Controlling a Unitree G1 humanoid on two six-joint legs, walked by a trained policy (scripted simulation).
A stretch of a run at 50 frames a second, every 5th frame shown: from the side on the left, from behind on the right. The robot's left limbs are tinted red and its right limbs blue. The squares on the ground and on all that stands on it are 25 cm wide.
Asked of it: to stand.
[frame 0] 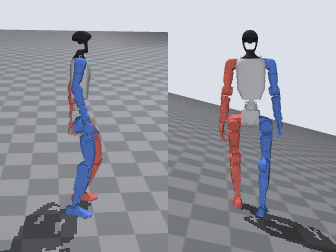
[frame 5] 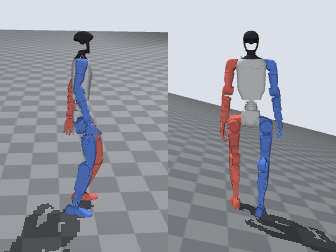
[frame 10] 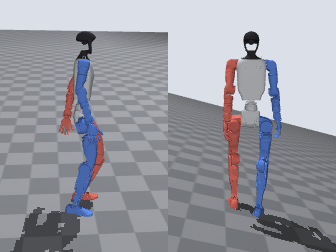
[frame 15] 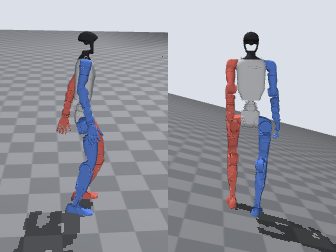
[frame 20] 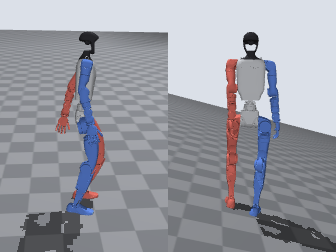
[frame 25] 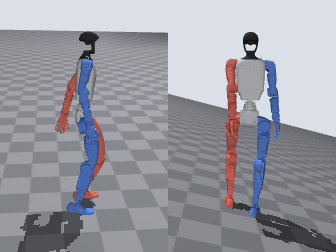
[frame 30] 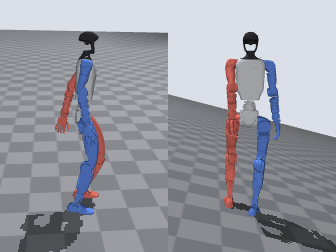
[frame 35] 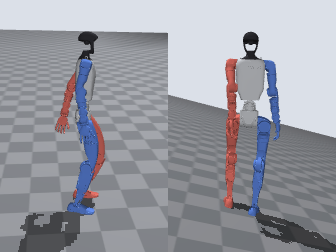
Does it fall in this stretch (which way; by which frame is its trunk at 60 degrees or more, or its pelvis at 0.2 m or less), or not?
no
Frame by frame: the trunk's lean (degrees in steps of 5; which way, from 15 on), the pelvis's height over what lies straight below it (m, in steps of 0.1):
0: 0, 0.8
5: 5, 0.8
10: 5, 0.8
15: 5, 0.8
20: 5, 0.8
25: 5, 0.8
30: 5, 0.8
35: 5, 0.8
